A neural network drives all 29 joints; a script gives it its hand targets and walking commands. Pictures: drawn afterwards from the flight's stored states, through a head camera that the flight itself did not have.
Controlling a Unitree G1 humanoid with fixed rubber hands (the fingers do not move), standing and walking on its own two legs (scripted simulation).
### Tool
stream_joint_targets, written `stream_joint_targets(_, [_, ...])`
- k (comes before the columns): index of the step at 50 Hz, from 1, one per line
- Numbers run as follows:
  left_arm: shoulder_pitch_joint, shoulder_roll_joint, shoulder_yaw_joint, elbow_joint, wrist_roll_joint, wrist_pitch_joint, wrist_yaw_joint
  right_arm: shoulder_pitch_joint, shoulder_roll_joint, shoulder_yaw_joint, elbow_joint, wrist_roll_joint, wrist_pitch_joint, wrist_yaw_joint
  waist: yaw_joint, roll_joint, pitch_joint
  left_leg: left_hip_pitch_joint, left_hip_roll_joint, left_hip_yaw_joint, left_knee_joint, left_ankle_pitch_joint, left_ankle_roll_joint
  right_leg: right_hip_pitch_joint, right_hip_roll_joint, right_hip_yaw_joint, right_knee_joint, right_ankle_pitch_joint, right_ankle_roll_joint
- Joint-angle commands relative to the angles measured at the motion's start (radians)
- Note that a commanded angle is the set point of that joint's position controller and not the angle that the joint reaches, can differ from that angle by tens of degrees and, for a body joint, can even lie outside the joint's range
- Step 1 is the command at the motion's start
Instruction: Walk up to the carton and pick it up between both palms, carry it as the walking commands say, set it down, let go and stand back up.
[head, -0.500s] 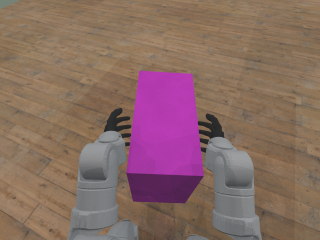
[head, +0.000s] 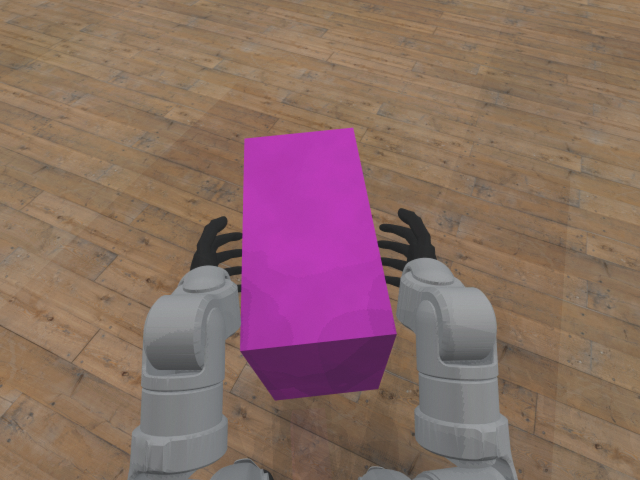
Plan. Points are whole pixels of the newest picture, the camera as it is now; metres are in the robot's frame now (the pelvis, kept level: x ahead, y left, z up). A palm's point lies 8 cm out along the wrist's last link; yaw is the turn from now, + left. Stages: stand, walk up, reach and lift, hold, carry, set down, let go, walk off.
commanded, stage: carry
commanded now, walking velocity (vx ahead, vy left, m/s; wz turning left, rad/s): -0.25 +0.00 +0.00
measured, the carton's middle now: (313, 267) +0.38 +0.01 +0.01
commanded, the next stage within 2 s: none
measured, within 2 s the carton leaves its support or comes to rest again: neither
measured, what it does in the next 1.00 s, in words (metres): walks backwards: right foot, then left foot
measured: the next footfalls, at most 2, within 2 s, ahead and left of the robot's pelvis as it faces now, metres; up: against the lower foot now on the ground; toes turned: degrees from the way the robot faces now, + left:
right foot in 0.02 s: +0.04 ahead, -0.11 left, +0.00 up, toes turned -4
left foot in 0.40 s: -0.14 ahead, +0.17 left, +0.00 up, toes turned +8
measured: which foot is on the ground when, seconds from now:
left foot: down 0.00-0.06, up 0.08-0.38, down 0.40-0.82, up 0.84-1.00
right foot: up 0.00-0.00, down 0.02-0.42, up 0.44-0.76, down 0.78-1.00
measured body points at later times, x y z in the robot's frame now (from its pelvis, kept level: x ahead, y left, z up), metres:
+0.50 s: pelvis -0.21 +0.05 +0.00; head -0.18 +0.07 +0.45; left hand +0.09 +0.19 +0.07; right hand +0.11 -0.04 +0.09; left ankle -0.18 +0.16 -0.72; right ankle -0.08 -0.09 -0.68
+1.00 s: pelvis -0.39 +0.06 +0.00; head -0.37 +0.03 +0.45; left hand -0.07 +0.17 +0.11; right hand -0.08 -0.06 +0.09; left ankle -0.35 +0.21 -0.66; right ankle -0.31 -0.05 -0.72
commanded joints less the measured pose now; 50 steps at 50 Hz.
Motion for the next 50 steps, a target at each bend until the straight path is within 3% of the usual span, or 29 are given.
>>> stream_joint_targets(1, [-0.432,-1.029,-0.500,-0.142,-0.339,-0.052,-0.244,-0.265,1.023,0.411,-0.170,0.290,-0.031,0.154,0.015,-0.317,-0.538,-0.138,-0.007,-0.069,0.306,-0.475,-0.043,0.502,-0.405,0.372,-0.382,0.957,-0.215])
stream_joint_targets(2, [-0.429,-1.038,-0.499,-0.147,-0.339,-0.056,-0.249,-0.275,1.046,0.426,-0.159,0.298,-0.034,0.156,0.010,-0.231,-0.502,-0.141,0.007,-0.119,0.398,-0.440,-0.040,0.424,-0.392,0.306,-0.399,0.816,-0.220])
stream_joint_targets(4, [-0.455,-1.043,-0.457,-0.181,-0.331,-0.073,-0.246,-0.343,1.081,0.484,-0.206,0.343,-0.043,0.165,0.004,-0.182,-0.460,-0.074,-0.017,-0.107,0.488,-0.286,-0.021,0.273,-0.304,0.198,-0.466,0.548,-0.162])
stream_joint_targets(7, [-0.475,-1.044,-0.463,-0.195,-0.324,-0.074,-0.246,-0.395,1.078,0.502,-0.235,0.361,-0.043,0.169,-0.002,-0.159,-0.417,-0.025,-0.036,-0.084,0.546,-0.262,-0.020,0.175,-0.270,0.184,-0.491,0.293,-0.149])
stream_joint_targets(10, [-0.387,-1.001,-0.431,-0.120,-0.292,-0.045,-0.233,-0.336,1.038,0.498,-0.186,0.342,-0.010,0.152,-0.003,-0.228,-0.394,0.013,-0.054,-0.051,0.435,-0.296,-0.031,0.168,-0.251,0.201,-0.521,0.171,-0.130])
stream_joint_targets(14, [-0.336,-0.996,-0.438,-0.070,-0.278,-0.023,-0.226,-0.299,1.023,0.482,-0.151,0.333,0.012,0.146,0.007,-0.303,-0.432,0.142,-0.086,-0.030,0.211,-0.294,-0.021,0.155,-0.260,0.213,-0.536,0.120,-0.124])
stream_joint_targets(15, [-0.349,-1.001,-0.450,-0.080,-0.285,-0.022,-0.226,-0.301,1.024,0.476,-0.153,0.335,0.012,0.148,0.006,-0.304,-0.443,0.187,-0.084,-0.029,0.133,-0.280,-0.012,0.138,-0.260,0.207,-0.530,0.068,-0.110])
stream_joint_targets(17, [-0.366,-1.005,-0.464,-0.084,-0.287,-0.020,-0.223,-0.296,1.029,0.458,-0.149,0.339,0.011,0.155,-0.010,-0.213,-0.448,0.323,-0.060,-0.047,-0.117,-0.231,0.007,0.051,-0.204,0.134,-0.455,-0.077,-0.042])
stream_joint_targets(18, [-0.374,-1.009,-0.478,-0.094,-0.288,-0.021,-0.223,-0.293,1.028,0.447,-0.152,0.339,0.006,0.158,-0.024,-0.025,-0.428,0.348,0.083,-0.249,-0.309,-0.345,0.046,-0.048,-0.120,0.047,-0.304,-0.087,0.009])
stream_joint_targets(19, [-0.374,-1.022,-0.490,-0.094,-0.286,-0.020,-0.226,-0.286,1.026,0.438,-0.151,0.335,0.000,0.162,-0.033,0.285,-0.394,0.288,0.351,-0.603,-0.448,-0.319,0.143,-0.175,0.009,-0.053,-0.016,-0.150,0.056])
stream_joint_targets(20, [-0.391,-1.044,-0.500,-0.085,-0.292,-0.021,-0.232,-0.273,1.054,0.441,-0.153,0.339,-0.003,0.171,-0.029,0.288,-0.304,0.126,0.429,-0.554,-0.463,-0.180,0.219,-0.180,0.005,-0.024,0.209,-0.214,0.032])
stream_joint_targets(21, [-0.399,-1.073,-0.514,-0.053,-0.297,-0.020,-0.236,-0.250,1.070,0.430,-0.121,0.323,0.000,0.180,-0.019,0.181,-0.282,0.071,0.375,-0.458,-0.434,-0.201,0.195,-0.147,-0.005,0.045,0.282,-0.153,0.020])
stream_joint_targets(22, [-0.482,-1.093,-0.560,-0.102,-0.333,-0.030,-0.242,-0.270,1.054,0.408,-0.141,0.315,-0.013,0.187,-0.021,0.205,-0.295,0.054,0.335,-0.401,-0.406,-0.180,0.189,-0.122,-0.009,0.074,0.337,-0.106,0.024])
stream_joint_targets(24, [-0.566,-1.098,-0.579,-0.175,-0.373,-0.050,-0.245,-0.279,1.060,0.384,-0.163,0.315,-0.029,0.192,-0.007,0.173,-0.364,0.123,0.247,-0.273,-0.326,-0.018,0.143,-0.095,0.014,0.041,0.424,0.007,0.026])
stream_joint_targets(26, [-0.593,-1.090,-0.583,-0.206,-0.379,-0.057,-0.232,-0.273,1.046,0.359,-0.137,0.306,-0.033,0.195,0.001,0.243,-0.394,0.243,0.204,-0.182,-0.255,0.133,0.104,-0.124,0.005,0.023,0.343,0.005,0.023])
stream_joint_targets(28, [-0.579,-1.063,-0.582,-0.208,-0.374,-0.054,-0.219,-0.240,1.021,0.342,-0.122,0.293,-0.035,0.187,-0.001,0.228,-0.452,0.398,0.201,-0.188,-0.173,0.434,0.114,-0.132,0.006,0.020,0.258,-0.055,0.031])
stream_joint_targets(30, [-0.528,-1.044,-0.582,-0.192,-0.368,-0.042,-0.208,-0.190,1.013,0.330,-0.108,0.279,-0.034,0.172,-0.003,0.226,-0.537,0.509,0.229,-0.239,-0.122,0.734,0.135,-0.070,0.009,0.006,0.098,-0.096,0.039])
stream_joint_targets(32, [-0.435,-1.033,-0.571,-0.147,-0.349,-0.026,-0.207,-0.131,0.999,0.330,-0.112,0.260,-0.032,0.159,-0.010,0.241,-0.593,0.531,0.252,-0.282,-0.115,0.811,0.164,0.013,0.011,-0.010,-0.059,-0.082,0.028])
stream_joint_targets(34, [-0.386,-1.032,-0.546,-0.123,-0.330,-0.027,-0.215,-0.159,0.996,0.367,-0.151,0.271,-0.035,0.157,-0.005,0.224,-0.625,0.487,0.248,-0.268,-0.110,0.688,0.157,0.132,0.008,-0.030,-0.258,0.020,0.004])
stream_joint_targets(35, [-0.374,-1.037,-0.533,-0.115,-0.323,-0.030,-0.221,-0.182,0.996,0.386,-0.164,0.280,-0.036,0.158,0.005,0.184,-0.631,0.420,0.237,-0.242,-0.116,0.564,0.123,0.240,-0.017,-0.035,-0.413,0.144,-0.005])
stream_joint_targets(36, [-0.368,-1.039,-0.523,-0.116,-0.320,-0.033,-0.228,-0.206,0.996,0.400,-0.181,0.287,-0.037,0.159,0.014,0.104,-0.630,0.305,0.196,-0.208,-0.105,0.385,0.069,0.363,-0.086,0.036,-0.476,0.205,-0.025])
stream_joint_targets(37, [-0.373,-1.034,-0.515,-0.116,-0.315,-0.039,-0.235,-0.244,1.002,0.410,-0.207,0.292,-0.037,0.161,0.015,-0.082,-0.601,0.122,0.114,-0.140,-0.016,0.095,0.005,0.461,-0.218,0.210,-0.440,0.435,-0.081])
stream_joint_targets(38, [-0.386,-1.034,-0.514,-0.119,-0.315,-0.045,-0.240,-0.276,0.997,0.419,-0.228,0.297,-0.034,0.164,0.022,-0.280,-0.532,-0.094,0.023,-0.054,0.125,-0.361,-0.029,0.482,-0.372,0.354,-0.433,0.666,-0.178])
stream_joint_targets(39, [-0.375,-1.053,-0.512,-0.111,-0.317,-0.048,-0.245,-0.298,1.007,0.431,-0.220,0.306,-0.034,0.166,0.020,-0.259,-0.496,-0.135,0.015,-0.085,0.289,-0.420,-0.035,0.408,-0.410,0.348,-0.427,0.689,-0.227])
stream_joint_targets(40, [-0.362,-1.071,-0.491,-0.103,-0.312,-0.056,-0.246,-0.335,1.033,0.466,-0.241,0.331,-0.037,0.168,0.020,-0.214,-0.468,-0.109,0.005,-0.115,0.372,-0.362,-0.030,0.296,-0.375,0.284,-0.452,0.555,-0.223])
stream_joint_targets(41, [-0.376,-1.075,-0.471,-0.115,-0.312,-0.063,-0.248,-0.368,1.058,0.489,-0.250,0.347,-0.042,0.172,0.012,-0.179,-0.429,-0.066,-0.001,-0.119,0.444,-0.279,-0.023,0.206,-0.321,0.207,-0.483,0.437,-0.190])
stream_joint_targets(44, [-0.417,-1.063,-0.460,-0.132,-0.300,-0.062,-0.249,-0.441,1.059,0.520,-0.268,0.364,-0.035,0.176,0.005,-0.169,-0.370,-0.022,-0.030,-0.089,0.554,-0.239,-0.008,0.097,-0.284,0.188,-0.515,0.173,-0.173])
stream_joint_targets(46, [-0.378,-1.024,-0.440,-0.100,-0.283,-0.042,-0.242,-0.393,1.035,0.509,-0.220,0.349,-0.016,0.167,-0.001,-0.171,-0.344,-0.034,-0.038,-0.073,0.534,-0.248,-0.010,0.106,-0.267,0.192,-0.515,0.158,-0.151])
stream_joint_targets(50, [-0.318,-0.995,-0.424,-0.061,-0.270,-0.023,-0.232,-0.337,1.016,0.503,-0.183,0.339,0.010,0.148,0.001,-0.278,-0.396,0.039,-0.066,-0.036,0.329,-0.311,-0.021,0.184,-0.251,0.192,-0.482,0.281,-0.140])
